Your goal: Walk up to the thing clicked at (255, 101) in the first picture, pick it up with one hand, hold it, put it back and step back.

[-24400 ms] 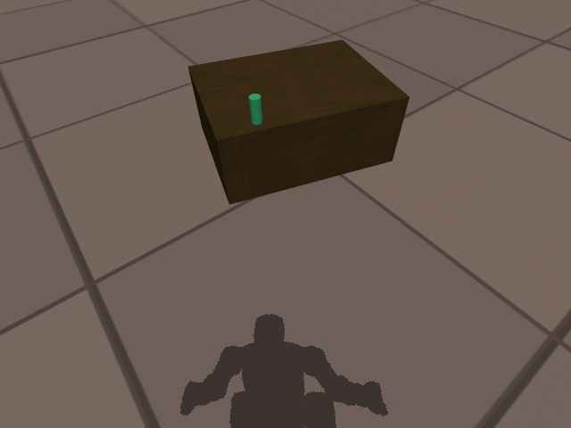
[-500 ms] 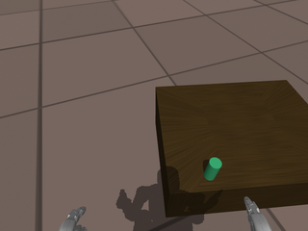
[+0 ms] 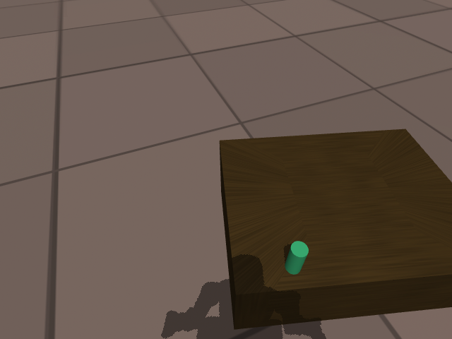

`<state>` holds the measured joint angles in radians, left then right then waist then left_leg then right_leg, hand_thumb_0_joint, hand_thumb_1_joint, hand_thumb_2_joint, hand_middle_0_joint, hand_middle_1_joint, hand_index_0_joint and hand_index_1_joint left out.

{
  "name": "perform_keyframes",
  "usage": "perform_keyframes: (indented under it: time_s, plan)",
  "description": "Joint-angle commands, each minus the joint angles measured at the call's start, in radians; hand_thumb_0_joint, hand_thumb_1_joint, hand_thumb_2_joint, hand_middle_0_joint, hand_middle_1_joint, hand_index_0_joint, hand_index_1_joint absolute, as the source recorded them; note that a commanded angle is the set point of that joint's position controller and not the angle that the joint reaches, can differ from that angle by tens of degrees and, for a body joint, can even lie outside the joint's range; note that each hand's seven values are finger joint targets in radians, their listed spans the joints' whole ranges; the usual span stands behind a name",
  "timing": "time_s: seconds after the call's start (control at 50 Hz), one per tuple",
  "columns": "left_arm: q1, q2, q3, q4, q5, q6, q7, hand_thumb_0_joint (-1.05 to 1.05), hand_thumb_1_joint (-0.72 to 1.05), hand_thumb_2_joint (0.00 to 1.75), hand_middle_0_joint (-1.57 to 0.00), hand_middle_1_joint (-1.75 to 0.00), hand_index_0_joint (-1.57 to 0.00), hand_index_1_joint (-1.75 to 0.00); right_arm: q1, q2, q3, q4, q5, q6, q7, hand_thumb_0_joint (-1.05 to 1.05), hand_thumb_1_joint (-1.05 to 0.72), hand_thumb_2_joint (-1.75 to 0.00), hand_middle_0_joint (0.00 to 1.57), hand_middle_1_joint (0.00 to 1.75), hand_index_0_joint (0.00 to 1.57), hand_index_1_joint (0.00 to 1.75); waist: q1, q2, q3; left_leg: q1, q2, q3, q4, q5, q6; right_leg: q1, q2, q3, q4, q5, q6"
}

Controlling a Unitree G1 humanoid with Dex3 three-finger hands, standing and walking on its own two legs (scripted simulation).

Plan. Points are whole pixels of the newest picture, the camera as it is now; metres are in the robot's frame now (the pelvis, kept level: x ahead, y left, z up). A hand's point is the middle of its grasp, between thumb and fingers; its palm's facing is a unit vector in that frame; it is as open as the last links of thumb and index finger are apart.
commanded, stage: home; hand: right
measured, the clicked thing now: (296, 258) +0.43 -0.18 -0.32
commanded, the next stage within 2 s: stand in 1.08 s
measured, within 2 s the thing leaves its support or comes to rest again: neither
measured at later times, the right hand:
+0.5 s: hand out of the picture +0.02 -0.24 -0.15, palm faces -0.06 +0.93 -0.37, open 17.4 cm
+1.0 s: hand out of the picture +0.07 -0.22 -0.15, palm faces -0.05 +0.93 -0.36, open 17.3 cm
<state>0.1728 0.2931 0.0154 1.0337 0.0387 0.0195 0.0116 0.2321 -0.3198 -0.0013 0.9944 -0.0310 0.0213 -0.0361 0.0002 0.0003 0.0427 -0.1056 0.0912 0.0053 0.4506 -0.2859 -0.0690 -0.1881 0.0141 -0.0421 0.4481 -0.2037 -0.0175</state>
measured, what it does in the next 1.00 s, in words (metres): stands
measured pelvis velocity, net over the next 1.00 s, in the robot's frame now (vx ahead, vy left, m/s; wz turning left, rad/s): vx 0.00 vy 0.02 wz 0.00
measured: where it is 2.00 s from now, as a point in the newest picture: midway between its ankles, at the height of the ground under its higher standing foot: outside the picture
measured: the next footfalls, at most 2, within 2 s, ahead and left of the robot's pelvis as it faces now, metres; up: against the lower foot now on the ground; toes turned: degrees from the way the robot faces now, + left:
none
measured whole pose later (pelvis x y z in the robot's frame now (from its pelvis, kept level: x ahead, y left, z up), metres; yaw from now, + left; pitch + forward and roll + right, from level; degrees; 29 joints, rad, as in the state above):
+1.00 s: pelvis +0.00 +0.02 +0.01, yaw +0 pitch -3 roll +0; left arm 0.11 0.33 0.00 1.15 0.02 0.01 0.00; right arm 0.14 -0.34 0.02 1.10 -0.02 0.00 -0.02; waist 0.01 0.00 0.04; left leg -0.07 0.05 0.02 0.36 -0.24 -0.04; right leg -0.15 -0.02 -0.03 0.35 -0.15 0.02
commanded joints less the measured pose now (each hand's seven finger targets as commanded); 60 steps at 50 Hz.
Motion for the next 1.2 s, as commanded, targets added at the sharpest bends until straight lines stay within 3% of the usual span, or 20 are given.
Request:
perform_keyframes:
  time_s: [0.0, 0.04, 0.18, 0.2, 0.3, 0.34, 0.4, 0.5, 0.62, 0.74, 0.86, 0.92, 0.96, 1.08, 1.16, 1.18]
  plan:
    - [-0.061, 0.219, 0.051, -0.044, -0.007, -0.022, 0.013, 0.00, 0.90, 0.90, -0.20, -0.31, -0.20, -0.31, -0.027, -0.198, -0.035, -0.042, 0.003, -0.035, -0.014, 0.00, 0.54, -0.06, 0.05, 0.05, 0.05, 0.05, 0.001, 0.004, -0.036, -0.088, 0.028, -0.032, -0.095, 0.137, 0.060, 0.099, -0.105, 0.124, -0.121, 0.120, 0.011]
    - [-0.049, 0.215, 0.049, -0.025, -0.008, -0.019, 0.010, 0.00, 0.90, 0.90, -0.20, -0.31, -0.20, -0.31, -0.041, -0.197, -0.030, -0.029, 0.003, -0.036, -0.013, 0.00, 0.54, -0.05, 0.05, 0.05, 0.05, 0.05, 0.015, 0.021, -0.015, -0.088, 0.027, -0.035, -0.113, 0.101, 0.058, 0.082, -0.100, 0.118, -0.133, 0.083, 0.016]
    - [-0.085, 0.234, 0.047, 0.005, -0.009, -0.018, 0.000, 0.00, 0.90, 0.90, -0.20, -0.31, -0.20, -0.31, -0.017, -0.206, -0.029, 0.004, 0.002, -0.031, -0.004, 0.00, 0.52, -0.06, 0.05, 0.05, 0.05, 0.05, 0.005, -0.026, 0.020, -0.089, 0.014, -0.028, -0.113, 0.012, 0.064, 0.014, -0.110, 0.149, -0.202, -0.110, 0.014]
    - [-0.104, 0.240, 0.049, 0.006, -0.010, -0.019, -0.001, 0.00, 0.90, 0.90, -0.20, -0.31, -0.20, -0.31, -0.007, -0.204, -0.028, 0.010, 0.000, -0.032, -0.003, 0.00, 0.55, -0.05, 0.05, 0.05, 0.05, 0.05, -0.005, -0.020, 0.014, -0.096, 0.019, -0.030, -0.120, 0.011, 0.067, 0.026, -0.112, 0.152, -0.193, -0.093, 0.013]
    - [-0.093, 0.231, 0.042, 0.024, -0.014, -0.022, -0.004, 0.00, 0.90, 0.90, -0.20, -0.31, -0.20, -0.31, -0.032, -0.211, -0.024, 0.016, 0.001, -0.039, 0.000, 0.00, 0.54, -0.05, 0.05, 0.05, 0.05, 0.05, 0.012, 0.002, -0.010, -0.101, 0.028, -0.046, -0.140, 0.017, 0.068, 0.056, -0.111, 0.139, -0.174, -0.044, 0.018]
    - [-0.099, 0.244, 0.042, 0.027, -0.014, -0.021, -0.004, 0.00, 0.90, 0.90, -0.20, -0.31, -0.20, -0.31, -0.030, -0.216, -0.025, 0.022, 0.002, -0.037, 0.000, 0.00, 0.54, -0.05, 0.05, 0.05, 0.05, 0.05, 0.010, -0.011, 0.014, -0.107, 0.017, -0.039, -0.138, -0.008, 0.067, 0.021, -0.112, 0.148, -0.193, -0.099, 0.019]
    - [-0.090, 0.241, 0.039, 0.039, -0.016, -0.019, -0.006, 0.00, 0.90, 0.90, -0.20, -0.31, -0.20, -0.31, -0.029, -0.221, -0.025, 0.028, 0.002, -0.037, 0.001, 0.00, 0.54, -0.05, 0.05, 0.05, 0.05, 0.05, 0.010, 0.005, 0.019, -0.125, 0.025, -0.052, -0.151, -0.048, 0.074, 0.026, -0.110, 0.140, -0.179, -0.097, 0.017]
    - [-0.091, 0.241, 0.034, 0.044, -0.019, -0.020, -0.009, 0.00, 0.90, 0.90, -0.20, -0.31, -0.20, -0.31, -0.033, -0.220, -0.022, 0.035, 0.004, -0.042, 0.003, 0.00, 0.55, -0.05, 0.05, 0.05, 0.05, 0.05, 0.010, 0.018, -0.002, -0.143, 0.034, -0.068, -0.178, -0.051, 0.073, 0.057, -0.109, 0.131, -0.148, -0.039, 0.016]
    - [-0.080, 0.233, 0.026, 0.057, -0.022, -0.028, -0.005, 0.00, 0.90, 0.90, -0.20, -0.31, -0.20, -0.31, -0.058, -0.224, -0.022, 0.043, 0.010, -0.049, 0.004, 0.00, 0.53, -0.06, 0.05, 0.05, 0.05, 0.05, 0.012, 0.018, -0.035, -0.083, 0.040, -0.064, -0.159, 0.091, 0.078, 0.083, -0.121, 0.122, -0.135, 0.088, 0.014]
    - [-0.077, 0.236, 0.023, 0.065, -0.023, -0.027, -0.004, 0.00, 0.90, 0.90, -0.20, -0.31, -0.20, -0.31, -0.071, -0.234, -0.024, 0.051, 0.012, -0.045, 0.004, 0.00, 0.53, -0.06, 0.05, 0.05, 0.05, 0.05, 0.008, 0.014, -0.024, -0.066, 0.040, -0.064, -0.166, 0.099, 0.078, 0.070, -0.122, 0.118, -0.143, 0.089, 0.014]
    - [-0.092, 0.236, 0.022, 0.062, -0.023, -0.032, 0.001, 0.00, 0.90, 0.90, -0.20, -0.31, -0.20, -0.31, -0.090, -0.232, -0.024, 0.055, 0.014, -0.046, 0.005, 0.00, 0.53, -0.06, 0.05, 0.05, 0.05, 0.05, 0.000, 0.012, -0.049, -0.036, 0.045, -0.058, -0.156, 0.218, 0.076, 0.101, -0.132, 0.108, -0.132, 0.221, 0.016]
    - [-0.098, 0.233, 0.023, 0.065, -0.027, -0.030, 0.000, 0.00, 0.90, 0.90, -0.20, -0.31, -0.20, -0.31, -0.100, -0.231, -0.022, 0.059, 0.014, -0.045, 0.004, 0.00, 0.54, -0.06, 0.05, 0.05, 0.05, 0.05, 0.003, 0.023, -0.051, -0.036, 0.046, -0.054, -0.162, 0.233, 0.075, 0.112, -0.134, 0.108, -0.132, 0.232, 0.016]
    - [-0.091, 0.239, 0.023, 0.070, -0.025, -0.029, 0.000, 0.00, 0.90, 0.90, -0.20, -0.31, -0.20, -0.31, -0.111, -0.231, -0.023, 0.058, 0.014, -0.044, 0.005, 0.00, 0.53, -0.06, 0.05, 0.05, 0.05, 0.05, 0.007, 0.009, -0.038, -0.036, 0.041, -0.059, -0.179, 0.189, 0.071, 0.098, -0.128, 0.101, -0.142, 0.165, 0.020]
    - [-0.098, 0.239, 0.025, 0.067, -0.024, -0.033, 0.000, 0.00, 0.90, 0.90, -0.20, -0.31, -0.20, -0.31, -0.122, -0.239, -0.027, 0.058, 0.016, -0.046, 0.006, 0.00, 0.52, -0.06, 0.05, 0.05, 0.05, 0.05, 0.002, 0.015, -0.067, -0.011, 0.047, -0.055, -0.164, 0.277, 0.075, 0.125, -0.141, 0.102, -0.133, 0.270, 0.015]
    - [-0.102, 0.239, 0.024, 0.065, -0.024, -0.033, 0.000, 0.00, 0.90, 0.90, -0.20, -0.31, -0.20, -0.31, -0.135, -0.247, -0.029, 0.059, 0.017, -0.046, 0.007, 0.00, 0.51, -0.07, 0.05, 0.06, 0.05, 0.06, 0.007, 0.011, -0.061, -0.007, 0.048, -0.057, -0.170, 0.246, 0.073, 0.117, -0.140, 0.099, -0.146, 0.234, 0.018]
    - [-0.111, 0.241, 0.024, 0.063, -0.024, -0.033, -0.001, 0.00, 0.90, 0.90, -0.20, -0.30, -0.20, -0.30, -0.129, -0.241, -0.027, 0.060, 0.017, -0.046, 0.008, 0.00, 0.43, -0.15, 0.13, 0.14, 0.13, 0.14, 0.003, 0.008, -0.055, -0.022, 0.047, -0.059, -0.178, 0.242, 0.072, 0.124, -0.140, 0.100, -0.145, 0.226, 0.017]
